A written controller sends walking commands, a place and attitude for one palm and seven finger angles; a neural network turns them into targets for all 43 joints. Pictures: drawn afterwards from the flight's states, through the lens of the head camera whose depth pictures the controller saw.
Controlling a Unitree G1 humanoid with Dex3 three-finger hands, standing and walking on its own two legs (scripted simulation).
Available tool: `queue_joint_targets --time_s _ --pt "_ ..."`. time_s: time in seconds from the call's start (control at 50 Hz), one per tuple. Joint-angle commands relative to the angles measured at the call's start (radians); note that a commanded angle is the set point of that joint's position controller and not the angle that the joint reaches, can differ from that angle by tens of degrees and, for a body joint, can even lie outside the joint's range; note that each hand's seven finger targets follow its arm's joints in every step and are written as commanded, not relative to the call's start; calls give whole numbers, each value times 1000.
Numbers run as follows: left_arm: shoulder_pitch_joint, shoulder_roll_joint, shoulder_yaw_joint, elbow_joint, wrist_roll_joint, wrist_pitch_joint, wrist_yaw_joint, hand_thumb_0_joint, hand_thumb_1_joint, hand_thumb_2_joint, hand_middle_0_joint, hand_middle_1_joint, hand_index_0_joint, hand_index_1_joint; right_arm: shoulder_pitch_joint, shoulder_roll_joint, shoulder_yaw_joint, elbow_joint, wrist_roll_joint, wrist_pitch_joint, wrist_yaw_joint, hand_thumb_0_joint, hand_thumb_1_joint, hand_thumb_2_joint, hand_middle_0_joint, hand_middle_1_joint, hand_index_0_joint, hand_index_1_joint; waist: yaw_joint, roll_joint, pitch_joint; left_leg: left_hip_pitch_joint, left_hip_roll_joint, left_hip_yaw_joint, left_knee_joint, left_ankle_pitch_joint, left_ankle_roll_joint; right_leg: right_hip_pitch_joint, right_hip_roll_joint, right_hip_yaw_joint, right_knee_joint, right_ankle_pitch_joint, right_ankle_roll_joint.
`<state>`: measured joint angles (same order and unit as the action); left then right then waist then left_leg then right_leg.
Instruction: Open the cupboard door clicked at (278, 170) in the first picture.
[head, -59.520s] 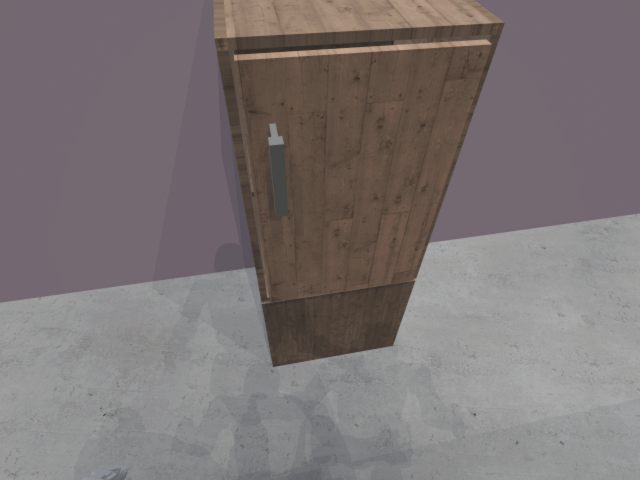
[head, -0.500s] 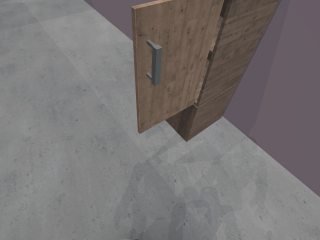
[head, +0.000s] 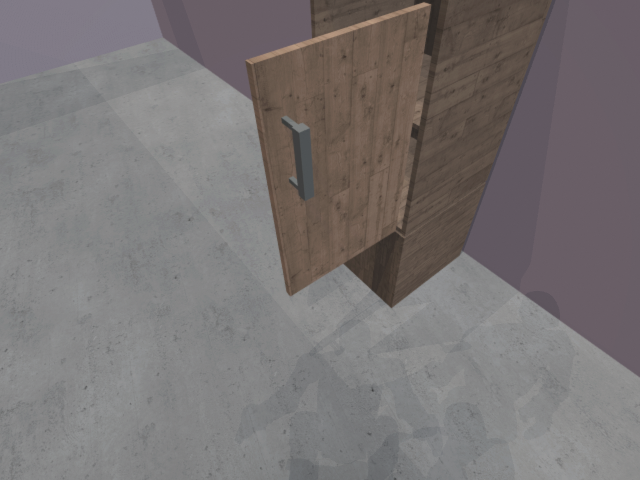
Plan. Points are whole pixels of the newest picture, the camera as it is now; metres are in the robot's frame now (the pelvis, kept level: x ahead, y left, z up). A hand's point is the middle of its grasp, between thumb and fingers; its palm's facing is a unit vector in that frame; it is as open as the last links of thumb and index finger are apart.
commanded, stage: let the arm hang, fingers relaxed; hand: left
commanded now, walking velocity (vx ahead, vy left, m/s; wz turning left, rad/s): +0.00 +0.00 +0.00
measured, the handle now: (297, 159) +0.61 +0.08 +0.07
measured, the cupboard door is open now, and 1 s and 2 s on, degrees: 88 88 88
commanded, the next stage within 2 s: look to check the result in 0.20 s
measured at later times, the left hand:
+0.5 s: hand out of the picture +0.09 +0.21 -0.16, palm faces -0.05 -0.94 -0.32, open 7.3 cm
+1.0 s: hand out of the picture +0.09 +0.20 -0.16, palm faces -0.03 -0.95 -0.31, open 7.3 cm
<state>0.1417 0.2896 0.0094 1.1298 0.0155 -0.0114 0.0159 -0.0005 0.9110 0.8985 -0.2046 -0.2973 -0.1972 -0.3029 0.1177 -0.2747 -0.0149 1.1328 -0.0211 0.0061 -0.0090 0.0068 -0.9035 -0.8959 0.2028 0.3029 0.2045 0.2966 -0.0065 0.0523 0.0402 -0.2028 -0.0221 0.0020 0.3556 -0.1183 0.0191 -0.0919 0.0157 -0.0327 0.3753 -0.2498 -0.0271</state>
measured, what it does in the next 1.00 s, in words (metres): stands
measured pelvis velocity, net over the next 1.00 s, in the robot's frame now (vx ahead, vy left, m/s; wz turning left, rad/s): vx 0.03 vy -0.02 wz -0.02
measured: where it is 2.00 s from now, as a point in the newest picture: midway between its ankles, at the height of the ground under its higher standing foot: outside the picture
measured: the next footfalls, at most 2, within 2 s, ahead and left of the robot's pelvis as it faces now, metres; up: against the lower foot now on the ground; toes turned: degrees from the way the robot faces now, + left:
none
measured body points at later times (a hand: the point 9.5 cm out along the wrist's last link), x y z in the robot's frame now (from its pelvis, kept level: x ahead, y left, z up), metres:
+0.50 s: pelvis +0.02 -0.02 +0.00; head +0.05 -0.03 +0.45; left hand +0.09 +0.26 -0.14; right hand +0.07 -0.31 -0.15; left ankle +0.05 +0.11 -0.74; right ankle -0.03 -0.10 -0.74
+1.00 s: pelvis +0.03 -0.02 +0.00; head +0.05 -0.03 +0.45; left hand +0.09 +0.25 -0.14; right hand +0.09 -0.29 -0.15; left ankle +0.05 +0.11 -0.74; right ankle -0.03 -0.10 -0.74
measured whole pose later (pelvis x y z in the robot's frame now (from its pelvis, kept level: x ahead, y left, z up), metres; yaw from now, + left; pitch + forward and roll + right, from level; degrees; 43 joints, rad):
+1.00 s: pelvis +0.03 -0.02 +0.00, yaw -1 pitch -1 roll +1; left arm 0.15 0.26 0.00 1.14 0.01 -0.01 0.02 0.00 0.91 0.90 -0.21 -0.30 -0.20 -0.30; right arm 0.12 -0.28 -0.01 1.14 -0.02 0.01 -0.03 0.01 -0.90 -0.90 0.20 0.30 0.20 0.30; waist -0.01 0.02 0.06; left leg -0.14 0.01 0.01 0.32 -0.16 -0.01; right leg -0.02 0.05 -0.01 0.29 -0.25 -0.05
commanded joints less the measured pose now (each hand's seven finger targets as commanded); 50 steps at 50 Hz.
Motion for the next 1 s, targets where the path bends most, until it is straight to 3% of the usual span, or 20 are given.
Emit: queue_joint_targets --time_s 0.0,0.26,0.34,0.36,0.76,0.88,0.98 --pt "-8 191 37 -48 -4 -20 6 0 900 900 -200 -300 -200 -300 -9 -181 -28 -40 1 -18 -7 0 -900 -900 200 300 200 300 -1 -56 -14 65 130 -117 -56 72 14 -70 -136 110 -105 100 -28" --pt "-31 206 43 -60 -8 -28 9 0 900 900 -200 -300 -200 -300 -23 -202 -23 -52 4 -23 -15 0 -900 -900 200 300 200 300 0 -51 -87 122 135 -92 -32 187 5 17 -146 112 -111 305 -19" --pt "-30 201 38 -52 -11 -24 9 0 900 900 -200 -300 -200 -300 -20 -203 -20 -49 3 -19 -17 0 -900 -900 200 300 200 300 -3 -31 -66 124 136 -88 -37 170 1 9 -144 118 -119 291 -21" --pt "-25 200 41 -51 -9 -24 10 0 900 900 -200 -300 -200 -300 -19 -199 -20 -52 6 -18 -18 0 -900 -900 200 300 200 300 -1 -54 -61 125 137 -85 -34 166 3 6 -142 113 -125 290 -18" --pt "23 169 35 -34 -11 -23 16 0 900 900 -200 -300 -200 -300 4 -172 -20 -43 7 -15 -26 0 -900 -900 200 300 200 300 -2 -72 -69 165 141 -75 -26 201 6 6 -137 109 -124 340 -17" --pt "25 158 32 -33 -11 -21 16 0 900 900 -200 -300 -200 -300 5 -158 -20 -40 5 -13 -24 0 -900 -900 200 300 200 300 -5 -57 -33 149 139 -72 -38 167 3 -10 -138 110 -131 304 -17" --pt "24 158 32 -35 -11 -22 15 0 900 900 -200 -300 -200 -300 7 -160 -19 -39 5 -15 -25 0 -900 -900 200 300 200 300 -5 -49 -45 152 141 -72 -40 166 2 -4 -137 114 -130 293 -19"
